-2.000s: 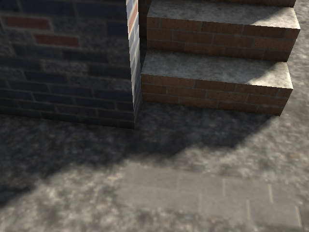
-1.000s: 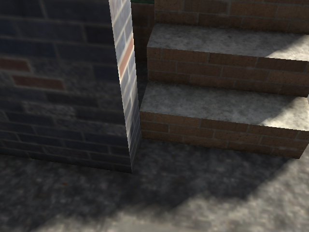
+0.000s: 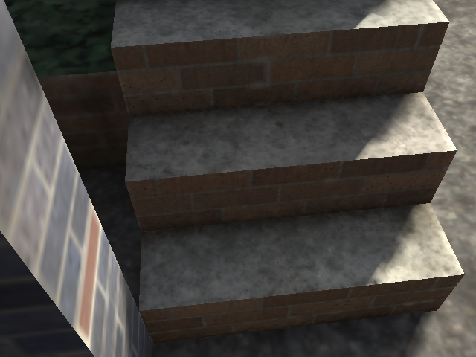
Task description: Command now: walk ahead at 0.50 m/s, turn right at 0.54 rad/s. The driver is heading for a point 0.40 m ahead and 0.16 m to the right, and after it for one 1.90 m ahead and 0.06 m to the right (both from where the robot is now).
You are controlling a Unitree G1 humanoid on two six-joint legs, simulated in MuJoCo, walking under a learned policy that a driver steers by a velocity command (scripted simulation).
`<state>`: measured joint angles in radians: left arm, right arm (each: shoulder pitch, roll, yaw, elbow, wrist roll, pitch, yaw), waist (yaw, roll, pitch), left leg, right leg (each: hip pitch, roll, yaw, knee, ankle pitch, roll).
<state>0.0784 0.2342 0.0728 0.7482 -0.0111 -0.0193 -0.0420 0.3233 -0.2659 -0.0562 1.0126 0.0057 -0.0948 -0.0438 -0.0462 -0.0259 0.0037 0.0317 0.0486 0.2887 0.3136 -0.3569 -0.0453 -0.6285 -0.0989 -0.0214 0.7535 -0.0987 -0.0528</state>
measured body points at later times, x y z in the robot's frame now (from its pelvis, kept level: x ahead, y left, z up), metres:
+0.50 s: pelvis +0.24 -0.07 +0.00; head +0.26 -0.07 +0.45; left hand +0.41 +0.18 -0.12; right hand +0.37 -0.36 -0.08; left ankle +0.35 +0.01 -0.74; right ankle +0.14 -0.12 -0.73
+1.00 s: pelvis +0.37 -0.17 +0.01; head +0.38 -0.17 +0.46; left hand +0.61 -0.01 -0.09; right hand +0.34 -0.43 -0.12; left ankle +0.33 -0.01 -0.54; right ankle +0.36 -0.29 -0.73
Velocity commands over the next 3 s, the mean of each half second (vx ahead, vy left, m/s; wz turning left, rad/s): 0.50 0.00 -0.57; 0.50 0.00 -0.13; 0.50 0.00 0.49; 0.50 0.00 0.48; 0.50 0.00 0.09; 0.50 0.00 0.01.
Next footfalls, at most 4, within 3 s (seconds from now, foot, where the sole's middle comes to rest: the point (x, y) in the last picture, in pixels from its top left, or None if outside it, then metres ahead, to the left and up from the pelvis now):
0.06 right None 0.17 -0.13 -0.77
0.48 left None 0.39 0.00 -0.77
0.88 right None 0.39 -0.31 -0.77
1.34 left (261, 291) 0.57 -0.04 -0.55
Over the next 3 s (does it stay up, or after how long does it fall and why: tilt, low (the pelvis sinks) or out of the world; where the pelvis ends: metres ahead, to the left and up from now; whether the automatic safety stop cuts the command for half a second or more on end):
stays up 1.18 -0.03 0.73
